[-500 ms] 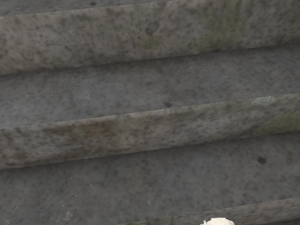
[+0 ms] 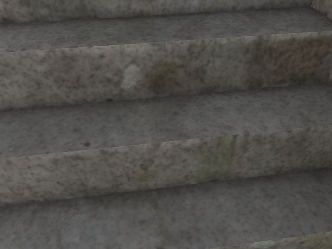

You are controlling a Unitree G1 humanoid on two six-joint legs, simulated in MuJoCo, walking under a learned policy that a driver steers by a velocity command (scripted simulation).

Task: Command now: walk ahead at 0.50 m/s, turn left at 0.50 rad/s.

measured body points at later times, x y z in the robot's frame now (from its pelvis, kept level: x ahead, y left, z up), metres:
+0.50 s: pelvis +0.21 +0.14 +0.16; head +0.18 +0.16 +0.61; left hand +0.33 +0.42 +0.08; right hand +0.32 -0.09 +0.03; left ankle +0.24 +0.18 -0.51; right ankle +0.19 -0.05 -0.27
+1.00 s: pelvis +0.44 +0.27 +0.37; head +0.40 +0.28 +0.82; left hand +0.28 +0.49 +0.21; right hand +0.76 +0.21 +0.33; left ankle +0.33 +0.37 -0.06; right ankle +0.49 +0.18 -0.31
